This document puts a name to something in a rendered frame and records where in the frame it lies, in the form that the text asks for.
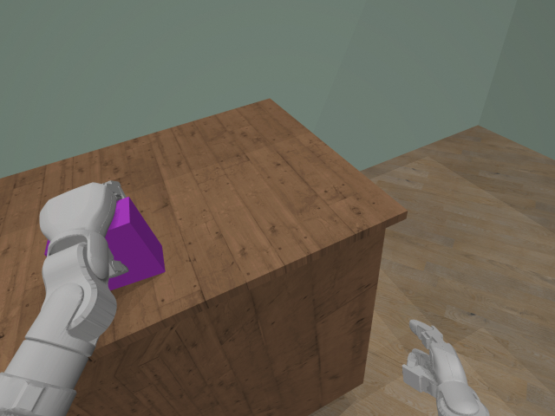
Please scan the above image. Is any robot left forearm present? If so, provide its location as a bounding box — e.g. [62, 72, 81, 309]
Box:
[0, 230, 117, 416]

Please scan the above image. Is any table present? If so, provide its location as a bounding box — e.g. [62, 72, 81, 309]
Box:
[0, 99, 408, 416]

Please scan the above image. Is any robot left hand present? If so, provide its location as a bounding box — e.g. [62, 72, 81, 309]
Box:
[39, 180, 129, 278]

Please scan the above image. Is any robot right forearm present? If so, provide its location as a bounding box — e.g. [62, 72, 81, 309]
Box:
[436, 381, 490, 416]

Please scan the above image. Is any robot right hand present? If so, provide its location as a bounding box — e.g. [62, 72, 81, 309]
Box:
[402, 320, 468, 398]

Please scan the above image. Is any sponge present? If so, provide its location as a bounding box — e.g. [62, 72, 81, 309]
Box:
[44, 197, 166, 290]

